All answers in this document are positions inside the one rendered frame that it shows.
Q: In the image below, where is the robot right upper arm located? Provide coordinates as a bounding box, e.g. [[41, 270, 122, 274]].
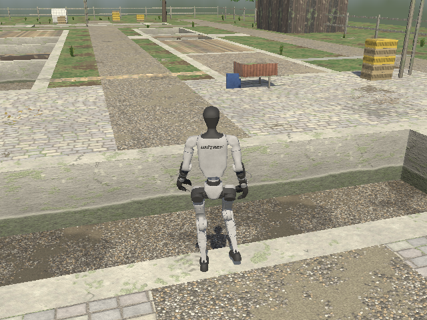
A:
[[226, 135, 243, 172]]

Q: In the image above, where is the robot right hand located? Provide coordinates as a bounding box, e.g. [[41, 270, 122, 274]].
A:
[[236, 185, 248, 199]]

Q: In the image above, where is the robot left upper arm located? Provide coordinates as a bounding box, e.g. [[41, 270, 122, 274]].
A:
[[181, 135, 198, 171]]

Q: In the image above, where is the humanoid robot head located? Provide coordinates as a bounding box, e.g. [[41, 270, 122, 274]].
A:
[[201, 106, 224, 139]]

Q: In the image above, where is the robot left hand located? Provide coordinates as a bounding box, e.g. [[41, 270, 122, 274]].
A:
[[176, 179, 191, 191]]

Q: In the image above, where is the right robot forearm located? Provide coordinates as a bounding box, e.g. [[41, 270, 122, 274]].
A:
[[236, 163, 248, 188]]

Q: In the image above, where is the left robot forearm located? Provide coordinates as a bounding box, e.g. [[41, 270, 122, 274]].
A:
[[178, 162, 189, 182]]

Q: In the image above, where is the robot right thigh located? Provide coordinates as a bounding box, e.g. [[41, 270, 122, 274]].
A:
[[222, 185, 236, 221]]

